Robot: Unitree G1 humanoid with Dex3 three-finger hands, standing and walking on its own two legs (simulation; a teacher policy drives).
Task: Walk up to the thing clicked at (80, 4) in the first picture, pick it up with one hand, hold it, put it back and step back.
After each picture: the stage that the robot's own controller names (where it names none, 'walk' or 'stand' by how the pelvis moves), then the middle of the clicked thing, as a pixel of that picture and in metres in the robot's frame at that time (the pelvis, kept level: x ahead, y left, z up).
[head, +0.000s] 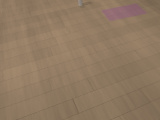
stand; out of the picture +2.32 +0.00 -0.65
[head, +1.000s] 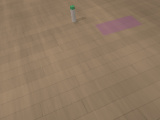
walk; (73, 13) +2.18 +0.23 -0.64
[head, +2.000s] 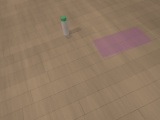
walk; (64, 25) +1.57 +0.31 -0.65
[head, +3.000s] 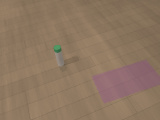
walk; (59, 56) +1.08 +0.30 -0.65
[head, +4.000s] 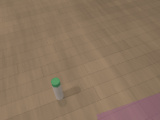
walk; (57, 89) +0.70 +0.26 -0.64
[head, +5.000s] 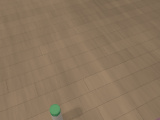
walk; (56, 115) +0.44 +0.18 -0.63
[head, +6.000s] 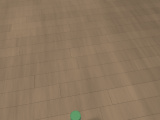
stand; out of the picture +0.42 +0.06 -0.64
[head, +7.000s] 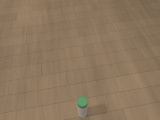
stand; (82, 107) +0.46 +0.03 -0.63
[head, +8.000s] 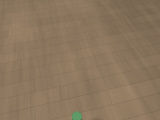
stand; out of the picture +0.43 +0.05 -0.66
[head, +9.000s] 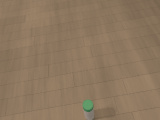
stand; (88, 110) +0.43 +0.04 -0.61
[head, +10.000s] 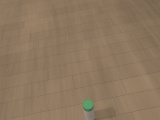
walk; (89, 111) +0.46 +0.05 -0.60
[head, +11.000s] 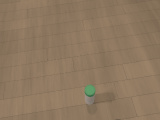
walk; (89, 95) +0.45 +0.00 -0.61
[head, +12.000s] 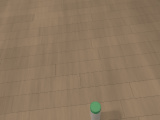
stand; (95, 112) +0.43 -0.01 -0.61
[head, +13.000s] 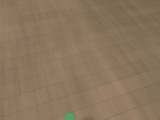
walk; out of the picture +0.40 +0.06 -0.63
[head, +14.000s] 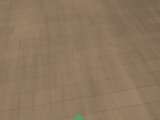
stand; out of the picture +0.40 +0.05 -0.63
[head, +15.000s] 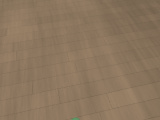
stand; out of the picture +0.37 +0.06 -0.66
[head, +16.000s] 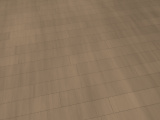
stand; out of the picture +0.36 +0.06 -0.66
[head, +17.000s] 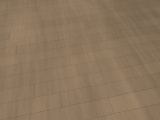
stand; out of the picture +0.36 +0.06 -0.66
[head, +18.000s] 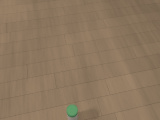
go down; (72, 114) +0.37 +0.06 -0.61
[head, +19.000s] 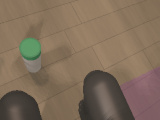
go down; (32, 58) +0.46 +0.09 -0.24
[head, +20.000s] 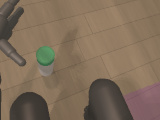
close in; (45, 63) +0.46 +0.07 -0.29
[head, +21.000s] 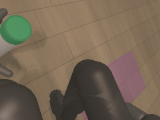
rest palm; (4, 40) +0.46 +0.12 -0.20
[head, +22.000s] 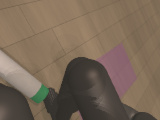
rest palm; (17, 76) +0.35 +0.03 -0.28
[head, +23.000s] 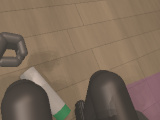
lift; (45, 93) +0.30 +0.06 -0.30
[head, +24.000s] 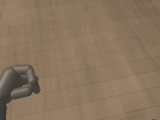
go down; out of the picture +0.20 +0.06 -0.64
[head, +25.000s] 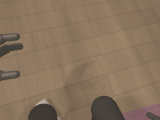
go down; out of the picture +0.23 +0.10 -0.49
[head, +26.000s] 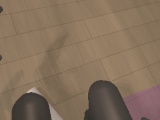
go down; (46, 111) +0.27 +0.09 -0.37
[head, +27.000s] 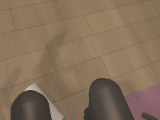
go down; (46, 108) +0.27 +0.09 -0.36
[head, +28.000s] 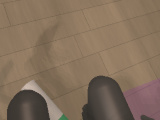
go down; (45, 104) +0.27 +0.08 -0.36
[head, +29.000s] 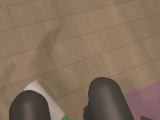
go down; (47, 105) +0.28 +0.08 -0.36
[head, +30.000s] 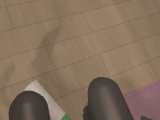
go down; (47, 104) +0.28 +0.07 -0.37
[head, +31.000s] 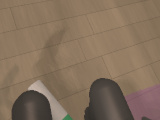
go down; (50, 104) +0.28 +0.07 -0.37
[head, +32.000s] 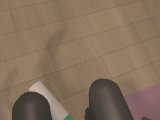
go down; (51, 104) +0.28 +0.07 -0.37
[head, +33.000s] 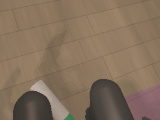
close in; (52, 104) +0.28 +0.06 -0.38
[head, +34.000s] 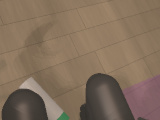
go down; (44, 102) +0.29 +0.07 -0.33
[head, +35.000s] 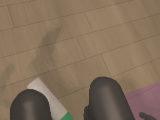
go down; (50, 102) +0.29 +0.07 -0.36
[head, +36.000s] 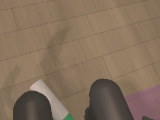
go down; (51, 103) +0.28 +0.06 -0.38
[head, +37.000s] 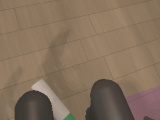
go down; (53, 103) +0.28 +0.06 -0.38
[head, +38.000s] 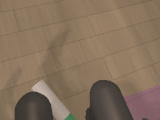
go down; (53, 103) +0.28 +0.06 -0.38
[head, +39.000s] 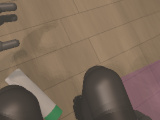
hold; (34, 96) +0.29 +0.08 -0.30
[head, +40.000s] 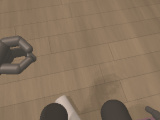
hold; (71, 116) +0.27 +0.05 -0.49
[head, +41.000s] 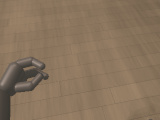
hold; out of the picture +0.20 +0.05 -0.69
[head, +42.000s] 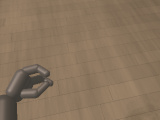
crouch; out of the picture +0.21 +0.05 -0.69
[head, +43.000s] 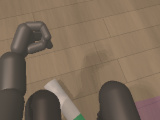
hold; (64, 103) +0.29 +0.06 -0.37
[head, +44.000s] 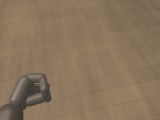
crouch; out of the picture +0.21 +0.04 -0.68
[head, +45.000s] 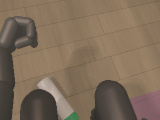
hold; (57, 101) +0.29 +0.06 -0.38
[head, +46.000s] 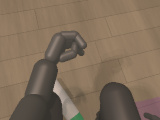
lower; (63, 101) +0.29 +0.06 -0.38
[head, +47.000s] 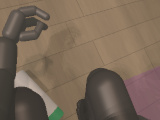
lower; (37, 97) +0.29 +0.09 -0.30
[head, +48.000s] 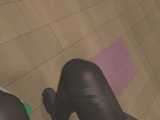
lower; out of the picture +0.29 +0.10 -0.29
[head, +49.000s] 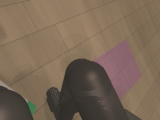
hold; (0, 94) +0.30 +0.10 -0.29
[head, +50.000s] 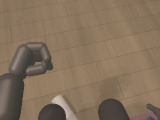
hold; (67, 116) +0.27 +0.06 -0.49
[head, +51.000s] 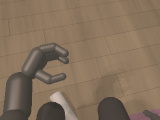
crouch; (66, 113) +0.26 +0.07 -0.49
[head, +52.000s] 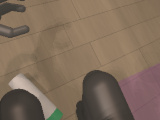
stand; (36, 99) +0.29 +0.09 -0.31
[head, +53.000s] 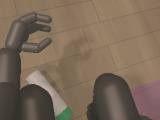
stand; (49, 96) +0.29 +0.08 -0.33
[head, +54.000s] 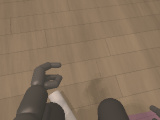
lower; (64, 112) +0.28 +0.06 -0.48
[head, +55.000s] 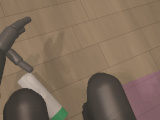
stand; (43, 97) +0.29 +0.09 -0.33
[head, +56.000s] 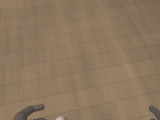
lower; out of the picture +0.24 +0.06 -0.61
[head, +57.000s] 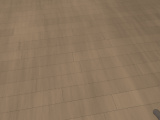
hold; out of the picture +0.22 +0.05 -0.68
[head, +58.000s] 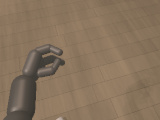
lower; out of the picture +0.24 +0.08 -0.67
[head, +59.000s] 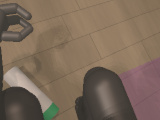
lower; (31, 93) +0.31 +0.10 -0.30
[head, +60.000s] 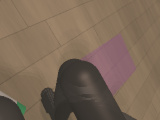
lower; out of the picture +0.30 +0.12 -0.30
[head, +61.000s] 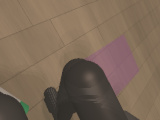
lower; out of the picture +0.30 +0.12 -0.29
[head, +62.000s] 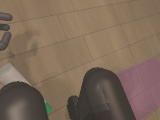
stand; (24, 92) +0.30 +0.11 -0.31
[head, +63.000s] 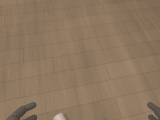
stand; out of the picture +0.25 +0.07 -0.61
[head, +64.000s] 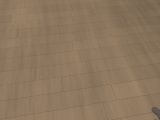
crouch; out of the picture +0.23 +0.06 -0.66
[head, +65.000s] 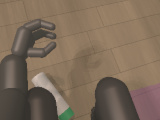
lower; (52, 96) +0.31 +0.09 -0.36
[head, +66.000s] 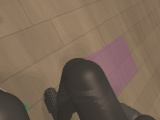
lower; out of the picture +0.30 +0.12 -0.29
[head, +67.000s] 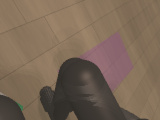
lower; out of the picture +0.30 +0.12 -0.29
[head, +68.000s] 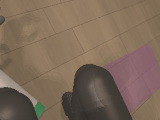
stand; (13, 93) +0.30 +0.12 -0.30
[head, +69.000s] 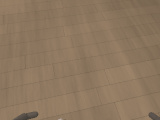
crouch; out of the picture +0.25 +0.08 -0.63
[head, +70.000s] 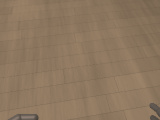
lower; out of the picture +0.24 +0.07 -0.64
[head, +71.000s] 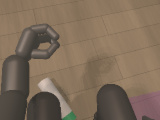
lower; (56, 100) +0.30 +0.09 -0.40
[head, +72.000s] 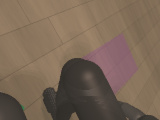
stand; out of the picture +0.30 +0.13 -0.29
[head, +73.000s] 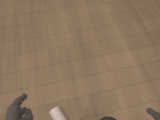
stand; out of the picture +0.26 +0.09 -0.58
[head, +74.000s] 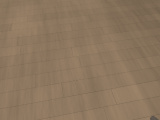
stand; out of the picture +0.22 +0.07 -0.68
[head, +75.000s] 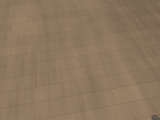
stand; out of the picture +0.22 +0.07 -0.68
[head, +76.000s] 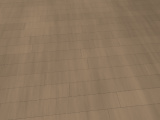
stand; out of the picture +0.24 +0.07 -0.73
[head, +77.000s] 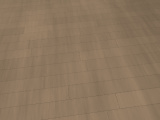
stand; out of the picture +0.23 +0.09 -0.75
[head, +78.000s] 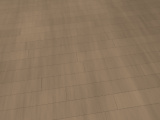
walk; out of the picture +0.22 +0.10 -0.75
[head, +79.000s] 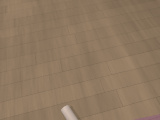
walk; out of the picture +0.35 +0.10 -0.72
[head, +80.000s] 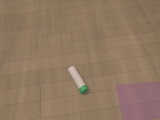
walk; (77, 79) +0.70 +0.07 -0.72
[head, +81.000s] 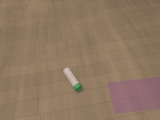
walk; (72, 79) +0.87 +0.13 -0.72
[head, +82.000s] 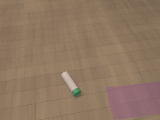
stand; (70, 83) +0.81 +0.10 -0.75
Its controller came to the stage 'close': yes
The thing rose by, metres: 0.00
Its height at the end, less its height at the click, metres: -0.09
